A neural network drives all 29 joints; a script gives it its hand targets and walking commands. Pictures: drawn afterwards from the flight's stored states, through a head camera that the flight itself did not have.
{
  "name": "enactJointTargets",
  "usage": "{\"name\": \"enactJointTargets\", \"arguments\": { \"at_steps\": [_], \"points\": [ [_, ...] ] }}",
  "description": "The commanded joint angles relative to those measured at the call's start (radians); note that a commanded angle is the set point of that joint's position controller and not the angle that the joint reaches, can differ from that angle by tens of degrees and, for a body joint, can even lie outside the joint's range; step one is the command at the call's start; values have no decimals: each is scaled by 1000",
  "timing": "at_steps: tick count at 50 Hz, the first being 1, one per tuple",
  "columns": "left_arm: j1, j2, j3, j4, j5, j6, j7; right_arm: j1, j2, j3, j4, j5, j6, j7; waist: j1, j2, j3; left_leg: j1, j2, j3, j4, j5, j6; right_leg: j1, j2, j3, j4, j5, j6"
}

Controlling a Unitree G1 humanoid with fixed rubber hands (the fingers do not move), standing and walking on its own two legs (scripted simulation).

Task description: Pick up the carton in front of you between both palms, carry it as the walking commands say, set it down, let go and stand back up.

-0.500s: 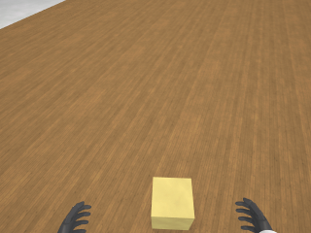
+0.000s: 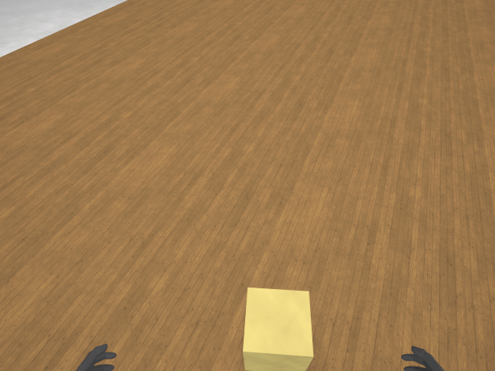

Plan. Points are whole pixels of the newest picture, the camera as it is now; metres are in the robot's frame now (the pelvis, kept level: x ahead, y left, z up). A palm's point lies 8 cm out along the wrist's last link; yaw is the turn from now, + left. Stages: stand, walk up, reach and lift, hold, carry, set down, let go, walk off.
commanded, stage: stand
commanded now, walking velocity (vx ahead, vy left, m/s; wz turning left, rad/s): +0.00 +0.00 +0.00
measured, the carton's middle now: (276, 331) +0.39 -0.07 -0.65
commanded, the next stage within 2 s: none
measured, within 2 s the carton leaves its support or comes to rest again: neither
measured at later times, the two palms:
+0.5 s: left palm out of the picture +0.09 +0.30 -0.09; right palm out of the picture +0.09 -0.30 -0.09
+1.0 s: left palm out of the picture +0.07 +0.31 -0.09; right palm out of the picture +0.06 -0.31 -0.10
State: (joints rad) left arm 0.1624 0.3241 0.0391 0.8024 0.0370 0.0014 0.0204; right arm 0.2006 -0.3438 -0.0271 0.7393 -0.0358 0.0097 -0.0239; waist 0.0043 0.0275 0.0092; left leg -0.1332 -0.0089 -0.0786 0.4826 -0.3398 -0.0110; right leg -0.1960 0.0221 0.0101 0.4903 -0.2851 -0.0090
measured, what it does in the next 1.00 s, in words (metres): stands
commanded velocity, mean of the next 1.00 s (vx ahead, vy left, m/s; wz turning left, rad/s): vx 0.00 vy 0.00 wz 0.00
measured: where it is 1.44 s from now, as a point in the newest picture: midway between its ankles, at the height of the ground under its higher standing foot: outside the picture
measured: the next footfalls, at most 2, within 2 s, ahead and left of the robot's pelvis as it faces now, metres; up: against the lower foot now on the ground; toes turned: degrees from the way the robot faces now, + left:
none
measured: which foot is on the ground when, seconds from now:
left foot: down 0.00-1.00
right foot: down 0.00-1.00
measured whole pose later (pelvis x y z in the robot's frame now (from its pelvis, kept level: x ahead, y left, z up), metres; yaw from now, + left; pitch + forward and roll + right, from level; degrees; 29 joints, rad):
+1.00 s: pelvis -0.03 +0.00 +0.01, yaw -1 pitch -2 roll +0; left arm 0.11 0.37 0.02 1.02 0.02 -0.01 0.01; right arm 0.17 -0.38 0.00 0.96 -0.02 -0.01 -0.02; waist 0.01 0.02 0.03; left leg -0.08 -0.01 -0.07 0.37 -0.24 -0.01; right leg -0.15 0.02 0.02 0.38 -0.19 -0.01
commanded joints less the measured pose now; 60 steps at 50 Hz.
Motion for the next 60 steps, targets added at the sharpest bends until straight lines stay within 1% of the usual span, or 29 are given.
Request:
{"name": "enactJointTargets", "arguments": {
  "at_steps": [1,34,60],
  "points": [
    [-29,161,36,-42,-2,-14,4,-18,-146,-34,-48,1,-16,-6,0,-21,-58,-27,75,-45,-52,361,10,76,-96,82,-55,342,-5],
    [-82,206,16,133,-14,-19,-9,-50,-190,-11,123,12,-32,-1,3,-22,-5,-26,98,-68,-161,230,23,87,-116,118,-152,204,-17],
    [-100,225,8,197,-23,-23,-11,-69,-206,-3,199,19,-32,3,1,-24,-9,-6,110,-63,-183,233,29,85,-125,130,-172,217,-21]
  ]
}}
